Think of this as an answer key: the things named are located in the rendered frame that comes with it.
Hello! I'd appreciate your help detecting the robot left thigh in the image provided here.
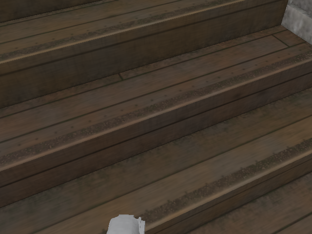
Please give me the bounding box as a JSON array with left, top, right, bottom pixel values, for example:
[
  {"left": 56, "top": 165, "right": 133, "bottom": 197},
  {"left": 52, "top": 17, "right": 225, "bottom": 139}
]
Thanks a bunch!
[{"left": 106, "top": 214, "right": 145, "bottom": 234}]

